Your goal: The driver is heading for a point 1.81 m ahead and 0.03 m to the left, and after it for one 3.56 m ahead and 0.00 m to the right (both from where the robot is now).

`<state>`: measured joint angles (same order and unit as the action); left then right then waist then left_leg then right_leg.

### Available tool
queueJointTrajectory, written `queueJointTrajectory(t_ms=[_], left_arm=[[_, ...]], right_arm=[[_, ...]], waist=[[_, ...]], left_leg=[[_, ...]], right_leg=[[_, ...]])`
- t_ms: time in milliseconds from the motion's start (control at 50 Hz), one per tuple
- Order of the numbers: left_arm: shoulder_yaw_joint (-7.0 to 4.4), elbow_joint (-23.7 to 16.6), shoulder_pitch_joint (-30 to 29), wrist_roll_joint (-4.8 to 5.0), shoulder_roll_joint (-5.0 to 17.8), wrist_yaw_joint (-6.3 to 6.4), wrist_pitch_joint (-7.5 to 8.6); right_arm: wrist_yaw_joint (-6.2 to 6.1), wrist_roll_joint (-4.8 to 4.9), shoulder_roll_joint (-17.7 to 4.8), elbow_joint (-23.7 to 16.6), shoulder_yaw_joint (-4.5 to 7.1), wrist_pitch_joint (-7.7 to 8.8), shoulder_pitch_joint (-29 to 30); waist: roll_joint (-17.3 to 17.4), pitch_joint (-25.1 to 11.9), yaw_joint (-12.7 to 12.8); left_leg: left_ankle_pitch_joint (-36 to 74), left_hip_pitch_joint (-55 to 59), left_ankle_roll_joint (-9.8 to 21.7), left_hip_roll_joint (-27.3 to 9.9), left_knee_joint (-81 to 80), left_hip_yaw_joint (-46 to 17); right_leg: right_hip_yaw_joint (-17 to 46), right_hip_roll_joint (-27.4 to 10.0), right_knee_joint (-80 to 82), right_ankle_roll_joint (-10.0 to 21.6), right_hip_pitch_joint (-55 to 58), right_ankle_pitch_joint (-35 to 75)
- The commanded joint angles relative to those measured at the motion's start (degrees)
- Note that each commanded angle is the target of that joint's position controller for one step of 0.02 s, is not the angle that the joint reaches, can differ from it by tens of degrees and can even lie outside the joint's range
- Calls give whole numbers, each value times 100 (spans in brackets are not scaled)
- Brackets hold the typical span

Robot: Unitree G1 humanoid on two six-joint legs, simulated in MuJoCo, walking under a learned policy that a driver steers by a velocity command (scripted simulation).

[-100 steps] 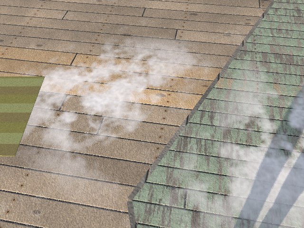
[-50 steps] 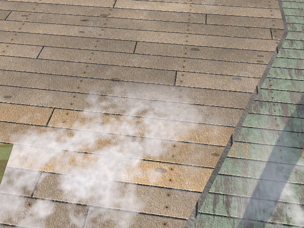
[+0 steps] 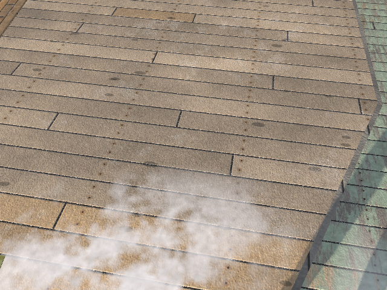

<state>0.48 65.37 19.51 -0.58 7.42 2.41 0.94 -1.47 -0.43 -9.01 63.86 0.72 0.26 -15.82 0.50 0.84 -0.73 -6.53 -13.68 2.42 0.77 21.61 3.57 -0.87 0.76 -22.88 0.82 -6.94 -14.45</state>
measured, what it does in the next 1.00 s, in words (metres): stands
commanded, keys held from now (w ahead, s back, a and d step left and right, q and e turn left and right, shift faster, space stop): no key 1.00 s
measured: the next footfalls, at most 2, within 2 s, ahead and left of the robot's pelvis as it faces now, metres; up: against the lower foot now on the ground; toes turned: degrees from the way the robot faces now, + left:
right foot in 1.66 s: +0.13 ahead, -0.11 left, +0.00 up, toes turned -3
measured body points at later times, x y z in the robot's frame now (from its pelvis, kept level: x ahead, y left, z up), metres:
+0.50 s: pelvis +0.02 -0.01 +0.00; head +0.02 -0.01 +0.45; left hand -0.01 +0.19 -0.16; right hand +0.00 -0.22 -0.16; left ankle +0.06 +0.09 -0.74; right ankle -0.02 -0.11 -0.74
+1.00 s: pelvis +0.03 -0.02 +0.00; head +0.04 -0.02 +0.45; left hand -0.01 +0.18 -0.16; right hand +0.01 -0.23 -0.17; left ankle +0.06 +0.09 -0.74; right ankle -0.02 -0.11 -0.74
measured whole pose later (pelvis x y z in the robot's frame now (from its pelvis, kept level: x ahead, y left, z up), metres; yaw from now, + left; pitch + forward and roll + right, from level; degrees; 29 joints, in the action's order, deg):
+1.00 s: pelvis +0.03 -0.02 +0.00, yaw +0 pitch -1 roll +0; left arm 1.0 65.6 21.1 -0.5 6.2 2.8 1.6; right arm -2.3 -0.3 -6.8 67.6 -0.2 0.4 -17.5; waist -0.1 1.5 -0.5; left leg -10.2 -11.6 0.6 -0.1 23.0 2.4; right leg -1.1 1.8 -21.6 2.3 -3.6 -16.9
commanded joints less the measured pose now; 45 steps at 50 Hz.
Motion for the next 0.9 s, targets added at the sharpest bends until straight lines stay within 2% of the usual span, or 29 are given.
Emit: queueJointTrajectory(t_ms=[20, 300, 900], left_arm=[[-52, -76, 367, 3, 427, 10, 35], [-22, -37, 520, 11, 328, 18, 48], [4, 22, 707, 9, 247, 44, 73]], right_arm=[[-18, 1, -355, -26, 26, 33, -284], [-57, 2, -260, 196, -29, 38, -508], [-96, 10, -159, 356, -41, 26, -599]], waist=[[-99, 384, -5], [-80, 420, 12], [-81, 445, 23]], left_leg=[[-327, 391, 8, -579, -365, -743], [-12, 377, -19, -608, -260, -738], [384, 488, -40, -636, -119, -687]], right_leg=[[637, -609, 715, 217, -820, -150], [580, -593, 663, 248, -624, 232], [540, -603, 607, 258, -374, 777]])
Keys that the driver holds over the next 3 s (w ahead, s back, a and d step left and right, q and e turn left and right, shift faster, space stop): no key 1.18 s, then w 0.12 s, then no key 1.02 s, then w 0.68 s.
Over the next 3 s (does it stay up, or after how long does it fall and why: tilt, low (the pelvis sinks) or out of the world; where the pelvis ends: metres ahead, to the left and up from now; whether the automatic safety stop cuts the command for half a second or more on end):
stays up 0.33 0.06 0.00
